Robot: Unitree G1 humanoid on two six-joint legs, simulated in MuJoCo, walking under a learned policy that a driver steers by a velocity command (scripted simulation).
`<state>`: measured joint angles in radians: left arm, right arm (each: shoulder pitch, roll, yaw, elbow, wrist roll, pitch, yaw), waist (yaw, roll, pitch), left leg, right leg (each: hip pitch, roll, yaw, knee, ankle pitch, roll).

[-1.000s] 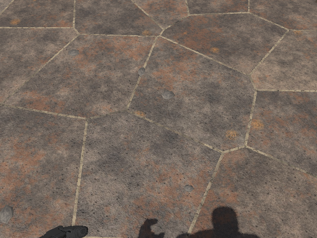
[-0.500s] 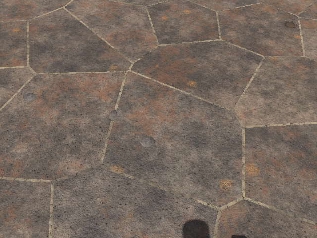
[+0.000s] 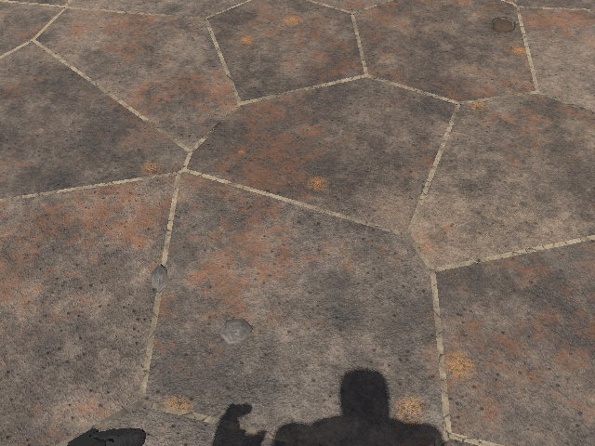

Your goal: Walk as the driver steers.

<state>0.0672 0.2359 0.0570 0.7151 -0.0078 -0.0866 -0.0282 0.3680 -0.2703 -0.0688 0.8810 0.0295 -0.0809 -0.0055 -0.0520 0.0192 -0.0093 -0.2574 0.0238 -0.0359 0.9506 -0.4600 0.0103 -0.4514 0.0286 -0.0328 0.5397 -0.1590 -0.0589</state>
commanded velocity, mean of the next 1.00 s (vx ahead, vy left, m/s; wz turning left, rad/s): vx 0.50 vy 0.00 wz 0.37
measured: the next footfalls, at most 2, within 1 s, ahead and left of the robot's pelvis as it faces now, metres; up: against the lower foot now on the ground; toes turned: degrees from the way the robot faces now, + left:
left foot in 0.46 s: +0.40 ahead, +0.17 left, +0.00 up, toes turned +13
right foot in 0.96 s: +0.72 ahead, +0.06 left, +0.00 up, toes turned +27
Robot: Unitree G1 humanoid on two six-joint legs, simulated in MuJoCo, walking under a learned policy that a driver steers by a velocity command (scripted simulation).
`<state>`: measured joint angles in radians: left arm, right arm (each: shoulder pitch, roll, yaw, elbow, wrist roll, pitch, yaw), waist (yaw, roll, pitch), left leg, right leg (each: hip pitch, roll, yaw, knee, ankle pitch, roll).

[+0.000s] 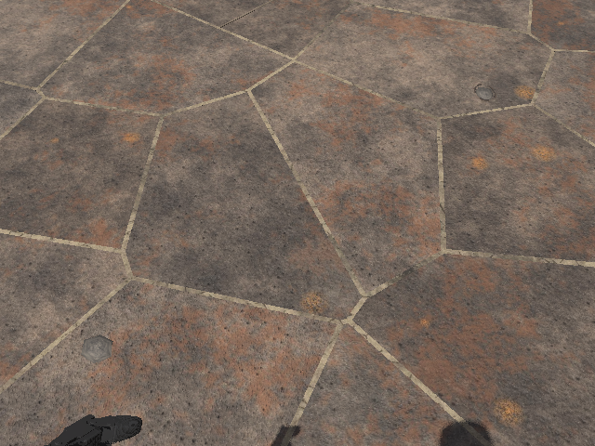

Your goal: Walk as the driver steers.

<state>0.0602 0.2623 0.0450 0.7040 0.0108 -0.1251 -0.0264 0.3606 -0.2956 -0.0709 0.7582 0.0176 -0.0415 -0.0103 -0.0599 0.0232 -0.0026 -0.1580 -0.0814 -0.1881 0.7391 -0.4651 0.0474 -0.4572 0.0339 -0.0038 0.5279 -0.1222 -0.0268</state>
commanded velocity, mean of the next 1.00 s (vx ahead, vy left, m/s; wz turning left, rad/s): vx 0.43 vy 0.00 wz -0.16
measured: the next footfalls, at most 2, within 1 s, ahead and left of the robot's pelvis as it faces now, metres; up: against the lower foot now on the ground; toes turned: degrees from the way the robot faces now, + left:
left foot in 0.48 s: +0.41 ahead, +0.14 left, +0.00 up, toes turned +2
right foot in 0.96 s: +0.63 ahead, -0.12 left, +0.00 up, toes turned -19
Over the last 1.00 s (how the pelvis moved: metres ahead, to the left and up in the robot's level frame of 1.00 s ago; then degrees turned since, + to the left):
0.55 0.10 0.00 26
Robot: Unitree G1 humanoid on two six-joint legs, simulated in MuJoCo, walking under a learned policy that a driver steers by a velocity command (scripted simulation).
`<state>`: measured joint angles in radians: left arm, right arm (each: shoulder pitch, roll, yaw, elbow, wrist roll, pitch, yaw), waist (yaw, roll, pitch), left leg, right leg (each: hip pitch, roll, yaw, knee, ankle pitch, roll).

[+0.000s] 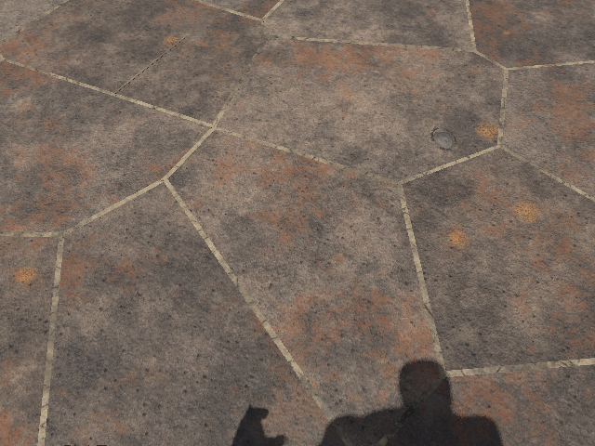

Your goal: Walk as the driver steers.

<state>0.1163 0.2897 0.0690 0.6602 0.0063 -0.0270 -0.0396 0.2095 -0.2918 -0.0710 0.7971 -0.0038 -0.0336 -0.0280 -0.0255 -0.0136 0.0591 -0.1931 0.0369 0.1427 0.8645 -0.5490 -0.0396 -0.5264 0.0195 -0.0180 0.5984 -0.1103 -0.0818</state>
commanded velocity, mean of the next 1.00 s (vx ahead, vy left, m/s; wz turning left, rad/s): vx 0.10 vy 0.00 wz -0.21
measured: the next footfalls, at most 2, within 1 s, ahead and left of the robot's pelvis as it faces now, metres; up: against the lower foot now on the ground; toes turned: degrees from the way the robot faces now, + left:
left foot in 0.40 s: +0.14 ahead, +0.15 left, +0.00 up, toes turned -11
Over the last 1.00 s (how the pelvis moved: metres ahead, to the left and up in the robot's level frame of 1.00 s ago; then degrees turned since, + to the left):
0.49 0.00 -0.01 -14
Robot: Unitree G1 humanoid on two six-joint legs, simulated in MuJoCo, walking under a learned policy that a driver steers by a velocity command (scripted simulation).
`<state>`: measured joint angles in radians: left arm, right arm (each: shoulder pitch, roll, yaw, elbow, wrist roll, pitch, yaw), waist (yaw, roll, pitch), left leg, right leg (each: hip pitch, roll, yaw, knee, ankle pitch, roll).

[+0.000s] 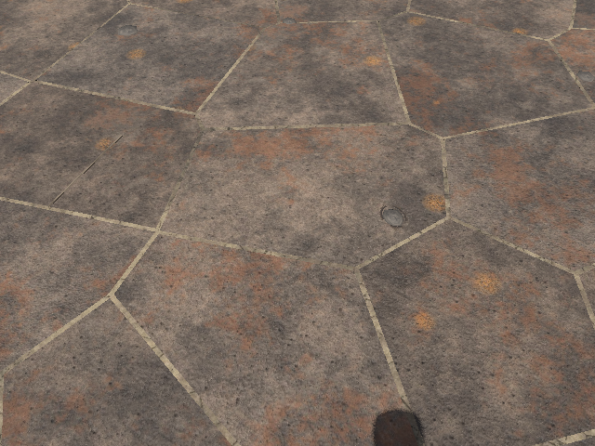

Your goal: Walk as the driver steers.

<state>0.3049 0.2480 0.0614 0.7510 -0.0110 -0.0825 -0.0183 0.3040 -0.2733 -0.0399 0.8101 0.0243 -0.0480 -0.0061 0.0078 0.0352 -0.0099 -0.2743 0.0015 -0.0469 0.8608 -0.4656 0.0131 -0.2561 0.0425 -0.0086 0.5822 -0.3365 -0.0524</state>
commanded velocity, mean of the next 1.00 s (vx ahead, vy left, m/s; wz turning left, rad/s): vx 0.47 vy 0.00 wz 0.04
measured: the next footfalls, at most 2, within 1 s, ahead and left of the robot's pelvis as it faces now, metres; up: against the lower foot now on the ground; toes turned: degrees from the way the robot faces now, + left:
left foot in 0.38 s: +0.36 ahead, +0.15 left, +0.00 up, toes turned +1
right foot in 0.92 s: +0.67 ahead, -0.09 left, +0.00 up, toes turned +1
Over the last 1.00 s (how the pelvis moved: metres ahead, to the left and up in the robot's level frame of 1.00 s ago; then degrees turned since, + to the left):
0.16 0.01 0.01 -11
